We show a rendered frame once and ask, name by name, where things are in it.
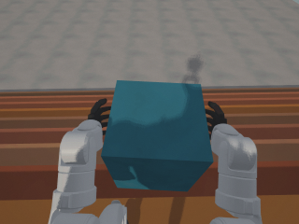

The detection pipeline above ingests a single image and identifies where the left robot shin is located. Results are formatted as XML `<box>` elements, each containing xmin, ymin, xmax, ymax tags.
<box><xmin>111</xmin><ymin>200</ymin><xmax>121</xmax><ymax>204</ymax></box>

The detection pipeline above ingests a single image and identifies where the carton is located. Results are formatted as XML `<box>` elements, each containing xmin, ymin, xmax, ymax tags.
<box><xmin>101</xmin><ymin>80</ymin><xmax>214</xmax><ymax>192</ymax></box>

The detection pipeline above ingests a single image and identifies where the left robot upper arm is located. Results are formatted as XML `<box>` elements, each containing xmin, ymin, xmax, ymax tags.
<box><xmin>51</xmin><ymin>213</ymin><xmax>101</xmax><ymax>224</ymax></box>

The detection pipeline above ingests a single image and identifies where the robot left forearm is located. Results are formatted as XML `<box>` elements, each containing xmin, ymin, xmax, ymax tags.
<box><xmin>48</xmin><ymin>119</ymin><xmax>103</xmax><ymax>224</ymax></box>

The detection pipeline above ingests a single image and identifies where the robot right hand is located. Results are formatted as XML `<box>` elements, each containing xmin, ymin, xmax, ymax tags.
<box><xmin>205</xmin><ymin>101</ymin><xmax>227</xmax><ymax>140</ymax></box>

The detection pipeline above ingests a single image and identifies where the robot left hand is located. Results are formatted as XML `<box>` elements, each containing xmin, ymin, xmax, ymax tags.
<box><xmin>88</xmin><ymin>98</ymin><xmax>111</xmax><ymax>135</ymax></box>

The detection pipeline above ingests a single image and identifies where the robot left thigh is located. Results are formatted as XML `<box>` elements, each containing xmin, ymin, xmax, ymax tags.
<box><xmin>99</xmin><ymin>203</ymin><xmax>127</xmax><ymax>224</ymax></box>

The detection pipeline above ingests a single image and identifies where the robot right forearm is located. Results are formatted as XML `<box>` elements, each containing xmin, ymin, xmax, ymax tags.
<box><xmin>210</xmin><ymin>123</ymin><xmax>263</xmax><ymax>224</ymax></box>

